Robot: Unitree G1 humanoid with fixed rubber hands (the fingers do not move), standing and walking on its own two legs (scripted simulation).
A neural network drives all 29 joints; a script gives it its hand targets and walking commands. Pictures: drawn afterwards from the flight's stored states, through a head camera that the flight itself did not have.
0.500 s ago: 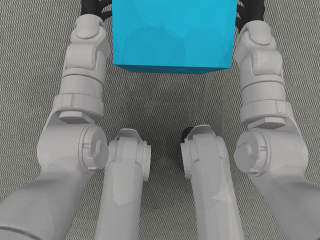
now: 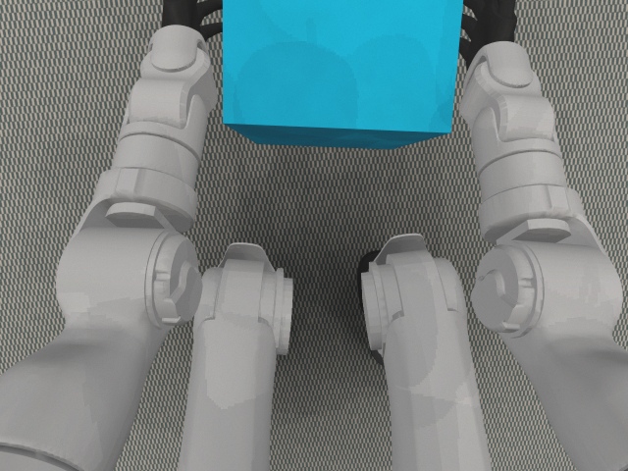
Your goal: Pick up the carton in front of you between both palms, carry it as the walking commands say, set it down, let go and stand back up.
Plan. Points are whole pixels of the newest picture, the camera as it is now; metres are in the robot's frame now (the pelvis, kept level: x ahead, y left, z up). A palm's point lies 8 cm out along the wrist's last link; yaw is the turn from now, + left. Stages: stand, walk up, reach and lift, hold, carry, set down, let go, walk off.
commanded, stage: set down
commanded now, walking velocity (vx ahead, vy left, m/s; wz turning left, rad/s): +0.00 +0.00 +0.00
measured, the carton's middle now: (333, 54) +0.53 -0.03 -0.24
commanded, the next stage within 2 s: none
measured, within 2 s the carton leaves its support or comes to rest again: rests again in 0.10 s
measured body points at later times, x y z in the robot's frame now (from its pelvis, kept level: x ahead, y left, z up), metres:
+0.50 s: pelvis -0.01 +0.00 -0.01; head +0.35 -0.01 +0.25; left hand +0.55 +0.12 -0.18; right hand +0.52 -0.19 -0.18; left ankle +0.09 +0.11 -0.35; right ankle +0.11 -0.12 -0.35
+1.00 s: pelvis -0.01 +0.00 -0.02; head +0.37 -0.01 +0.22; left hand +0.55 +0.17 -0.21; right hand +0.52 -0.23 -0.21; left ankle +0.09 +0.11 -0.35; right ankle +0.11 -0.12 -0.35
